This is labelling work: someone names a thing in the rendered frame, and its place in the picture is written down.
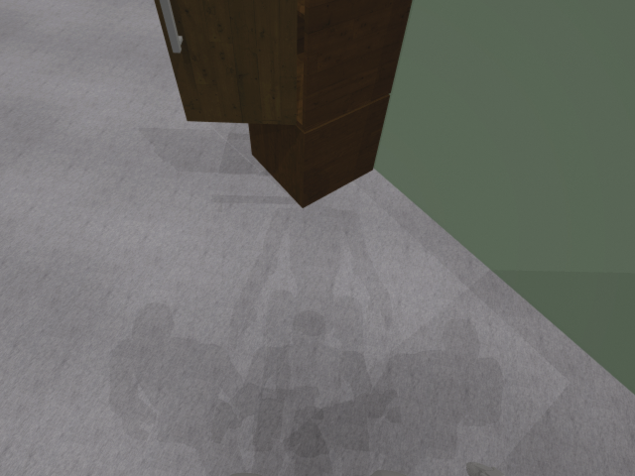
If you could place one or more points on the cupboard door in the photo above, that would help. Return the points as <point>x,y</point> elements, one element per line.
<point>238,62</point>

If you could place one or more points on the handle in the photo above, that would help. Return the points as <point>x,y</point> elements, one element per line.
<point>175,39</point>

